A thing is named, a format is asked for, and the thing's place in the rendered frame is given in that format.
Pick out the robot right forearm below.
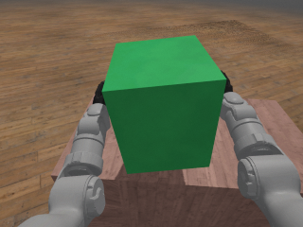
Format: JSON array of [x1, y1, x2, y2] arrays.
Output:
[[220, 92, 301, 193]]

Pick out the left robot hand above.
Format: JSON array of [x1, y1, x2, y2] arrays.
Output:
[[92, 80, 106, 106]]

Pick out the robot right upper arm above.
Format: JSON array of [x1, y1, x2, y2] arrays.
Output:
[[237, 154, 303, 227]]

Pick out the carton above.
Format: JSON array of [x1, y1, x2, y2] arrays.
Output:
[[101, 35, 227, 174]]

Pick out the pedestal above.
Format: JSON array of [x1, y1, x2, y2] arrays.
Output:
[[50, 93, 303, 227]]

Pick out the right robot hand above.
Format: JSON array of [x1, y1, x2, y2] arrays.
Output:
[[221, 70, 233, 94]]

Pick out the robot left forearm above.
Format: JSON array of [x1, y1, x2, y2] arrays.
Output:
[[48, 103, 111, 212]]

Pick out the robot left upper arm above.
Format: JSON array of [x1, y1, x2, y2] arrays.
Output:
[[17, 174, 106, 227]]

